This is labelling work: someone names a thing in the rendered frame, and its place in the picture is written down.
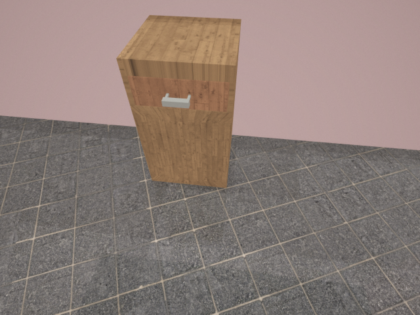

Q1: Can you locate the handle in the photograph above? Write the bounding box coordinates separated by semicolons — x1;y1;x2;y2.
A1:
161;93;191;108

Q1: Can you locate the drawer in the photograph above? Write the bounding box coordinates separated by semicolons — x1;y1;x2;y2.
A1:
127;75;230;112

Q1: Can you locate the cabinet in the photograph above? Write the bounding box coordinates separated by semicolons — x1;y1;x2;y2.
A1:
116;15;241;188

